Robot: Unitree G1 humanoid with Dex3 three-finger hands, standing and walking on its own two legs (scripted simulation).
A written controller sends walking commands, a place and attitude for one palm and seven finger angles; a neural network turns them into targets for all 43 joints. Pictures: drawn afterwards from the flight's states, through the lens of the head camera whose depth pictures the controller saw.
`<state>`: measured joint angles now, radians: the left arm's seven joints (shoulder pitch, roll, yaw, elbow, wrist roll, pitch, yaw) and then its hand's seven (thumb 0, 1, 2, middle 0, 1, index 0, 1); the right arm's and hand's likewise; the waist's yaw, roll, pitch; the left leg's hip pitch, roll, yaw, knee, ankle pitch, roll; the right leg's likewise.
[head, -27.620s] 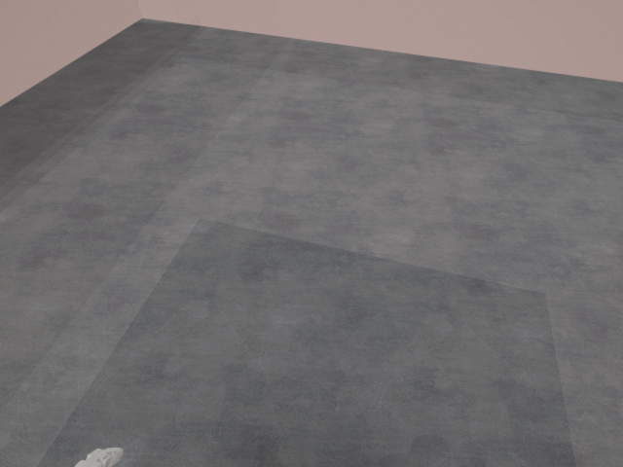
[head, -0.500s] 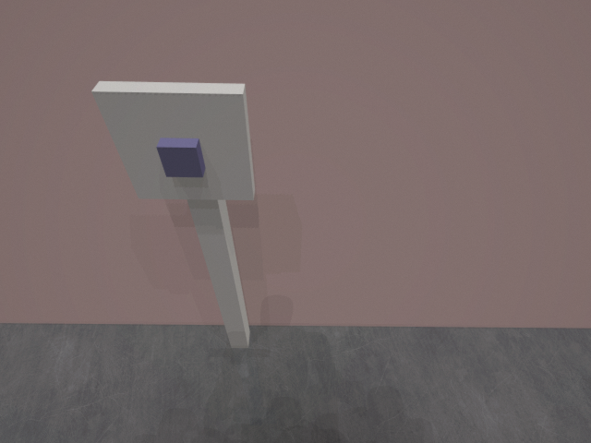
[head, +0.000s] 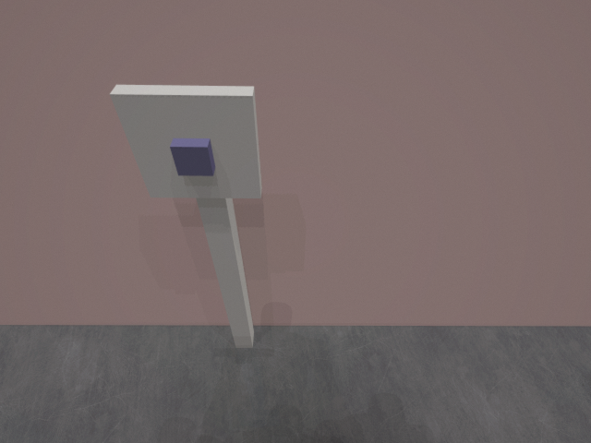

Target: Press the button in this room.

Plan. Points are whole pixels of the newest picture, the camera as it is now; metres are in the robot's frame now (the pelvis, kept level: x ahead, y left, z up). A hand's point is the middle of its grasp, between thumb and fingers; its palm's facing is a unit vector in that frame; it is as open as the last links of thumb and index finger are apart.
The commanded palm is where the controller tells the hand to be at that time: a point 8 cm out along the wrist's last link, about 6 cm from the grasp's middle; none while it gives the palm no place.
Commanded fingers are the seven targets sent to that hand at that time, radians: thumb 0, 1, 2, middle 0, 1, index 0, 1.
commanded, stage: look again from close up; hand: left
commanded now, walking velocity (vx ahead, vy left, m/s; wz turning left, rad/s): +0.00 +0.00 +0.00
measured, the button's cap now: (194, 156) +0.53 +0.20 +0.10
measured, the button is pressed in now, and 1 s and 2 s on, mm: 0 0 0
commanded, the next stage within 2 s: raise the hand and make a fist in 0.52 s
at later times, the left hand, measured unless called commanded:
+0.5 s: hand out of the picture +0.02 +0.14 -0.18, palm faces +0.02 -0.99 -0.14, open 7.4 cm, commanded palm none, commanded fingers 0.00 0.90 0.90 -0.20 -0.30 -0.20 -0.30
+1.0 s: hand (226, 366) +0.23 +0.11 -0.02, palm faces +0.03 -1.00 +0.04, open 5.7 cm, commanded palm +0.18 +0.20 -0.03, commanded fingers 0.00 0.90 0.90 -0.75 -0.90 -0.75 -0.90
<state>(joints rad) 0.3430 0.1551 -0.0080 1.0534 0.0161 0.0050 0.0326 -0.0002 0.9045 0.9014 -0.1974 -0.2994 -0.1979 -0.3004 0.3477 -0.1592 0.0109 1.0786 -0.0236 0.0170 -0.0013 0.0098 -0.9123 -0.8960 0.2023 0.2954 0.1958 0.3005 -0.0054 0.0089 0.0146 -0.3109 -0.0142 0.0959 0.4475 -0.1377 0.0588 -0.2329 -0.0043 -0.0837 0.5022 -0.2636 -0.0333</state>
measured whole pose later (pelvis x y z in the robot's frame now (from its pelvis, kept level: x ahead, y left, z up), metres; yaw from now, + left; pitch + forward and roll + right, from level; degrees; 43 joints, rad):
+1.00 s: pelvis +0.04 -0.03 -0.06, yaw +0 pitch +11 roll +1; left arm 0.52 0.10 0.02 0.00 -0.18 -0.49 -0.17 0.01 0.91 0.90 -0.49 -0.62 -0.49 -0.62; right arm 0.10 -0.26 -0.08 0.54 0.00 -0.16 0.01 0.02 -0.91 -0.90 0.20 0.30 0.20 0.30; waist 0.01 -0.04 -0.15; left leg -0.74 0.03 0.08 0.98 -0.41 0.02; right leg -0.65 0.01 -0.09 1.02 -0.55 -0.08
